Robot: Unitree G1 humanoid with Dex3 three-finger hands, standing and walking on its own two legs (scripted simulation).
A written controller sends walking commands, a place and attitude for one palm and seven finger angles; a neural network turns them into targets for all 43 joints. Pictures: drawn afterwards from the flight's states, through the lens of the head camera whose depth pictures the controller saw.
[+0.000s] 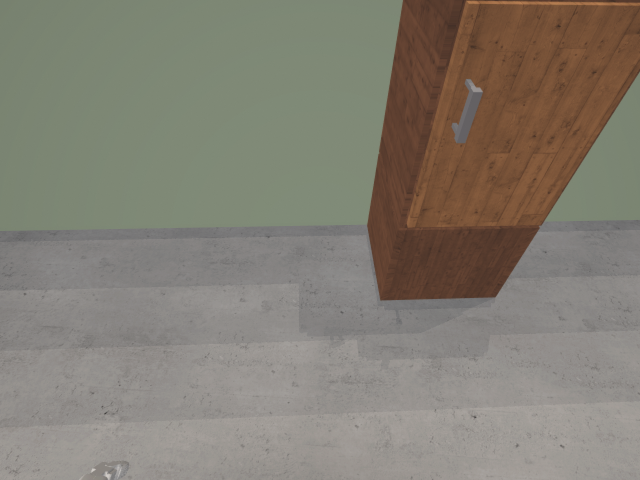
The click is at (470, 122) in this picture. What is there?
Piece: cupboard door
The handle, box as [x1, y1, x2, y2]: [451, 79, 482, 142]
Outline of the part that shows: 470,79 466,79 465,81 469,93 458,125 456,123 452,123 451,126 455,133 454,138 456,142 465,141 482,93 480,88 476,87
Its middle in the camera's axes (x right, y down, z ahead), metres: +0.31 -0.28 +0.84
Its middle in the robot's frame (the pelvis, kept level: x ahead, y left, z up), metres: +0.83 -0.27 +0.05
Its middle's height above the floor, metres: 0.82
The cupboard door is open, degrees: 0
